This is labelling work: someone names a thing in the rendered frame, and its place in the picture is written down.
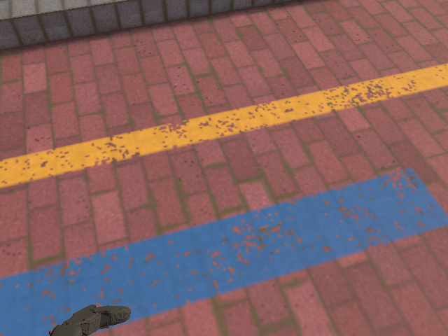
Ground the left robot hand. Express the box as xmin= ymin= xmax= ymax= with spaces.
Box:
xmin=49 ymin=304 xmax=131 ymax=336

